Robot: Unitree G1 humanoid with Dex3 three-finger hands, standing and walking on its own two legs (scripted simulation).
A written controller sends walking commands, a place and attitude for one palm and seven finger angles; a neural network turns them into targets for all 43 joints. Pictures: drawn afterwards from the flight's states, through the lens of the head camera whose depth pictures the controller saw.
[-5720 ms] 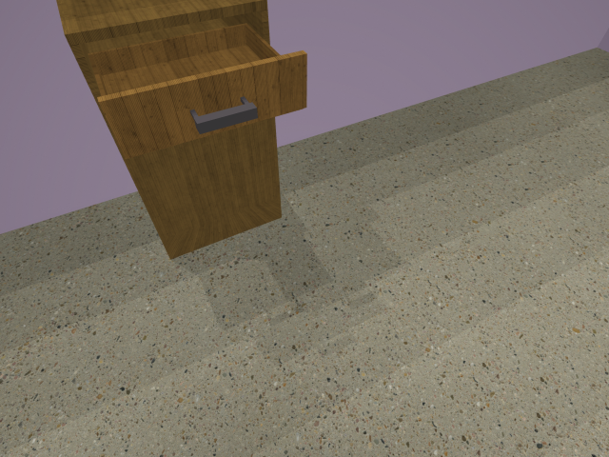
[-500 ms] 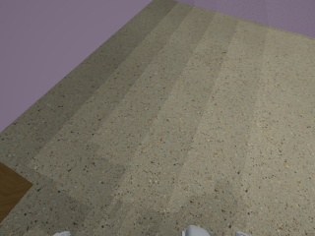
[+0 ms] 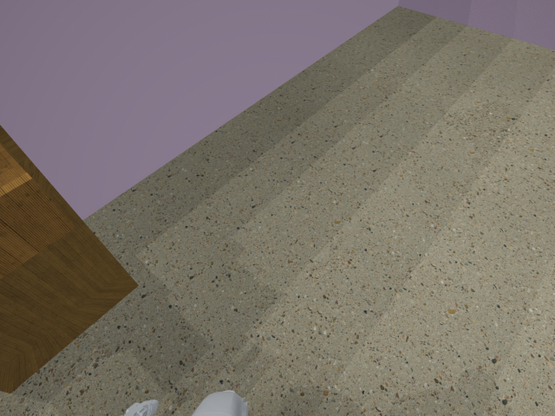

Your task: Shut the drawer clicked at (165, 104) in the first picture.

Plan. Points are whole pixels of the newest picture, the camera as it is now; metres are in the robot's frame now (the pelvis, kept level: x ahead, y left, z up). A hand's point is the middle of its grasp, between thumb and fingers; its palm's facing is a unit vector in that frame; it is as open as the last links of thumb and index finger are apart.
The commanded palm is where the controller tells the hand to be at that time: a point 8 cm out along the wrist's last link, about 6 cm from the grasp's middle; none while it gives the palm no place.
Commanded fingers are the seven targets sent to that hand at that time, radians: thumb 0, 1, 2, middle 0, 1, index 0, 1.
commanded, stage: turn to face it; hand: left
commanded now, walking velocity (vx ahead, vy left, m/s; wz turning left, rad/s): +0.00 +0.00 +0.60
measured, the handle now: out of the picture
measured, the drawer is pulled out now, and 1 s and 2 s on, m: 0.28 0.28 0.28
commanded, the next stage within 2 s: take the last steps up to it in 1.30 s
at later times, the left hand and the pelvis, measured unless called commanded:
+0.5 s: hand out of the picture +0.05 +0.28 -0.16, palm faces +0.32 -0.91 -0.26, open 7.4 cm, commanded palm none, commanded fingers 0.00 0.90 0.90 -0.20 -0.30 -0.20 -0.30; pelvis +0.02 +0.04 +0.00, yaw +17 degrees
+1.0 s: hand out of the picture -0.03 +0.21 -0.16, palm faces +0.58 -0.77 -0.27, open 7.4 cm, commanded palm none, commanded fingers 0.00 0.90 0.90 -0.20 -0.30 -0.20 -0.30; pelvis +0.04 +0.01 +0.00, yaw +36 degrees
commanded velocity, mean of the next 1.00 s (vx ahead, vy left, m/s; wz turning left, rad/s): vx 0.00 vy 0.00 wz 0.56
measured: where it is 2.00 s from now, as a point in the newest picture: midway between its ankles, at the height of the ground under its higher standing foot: outside the picture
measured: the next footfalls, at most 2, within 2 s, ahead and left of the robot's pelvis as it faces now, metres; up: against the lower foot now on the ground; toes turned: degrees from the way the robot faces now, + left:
left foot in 0.16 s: +0.04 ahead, +0.14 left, +0.00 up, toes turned +11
right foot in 0.66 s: +0.11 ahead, -0.08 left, +0.00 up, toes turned +23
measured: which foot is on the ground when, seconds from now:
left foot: up 0.00-0.14, down 0.16-0.66, up 0.68-1.00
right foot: down 0.00-0.16, up 0.18-0.64, down 0.66-1.00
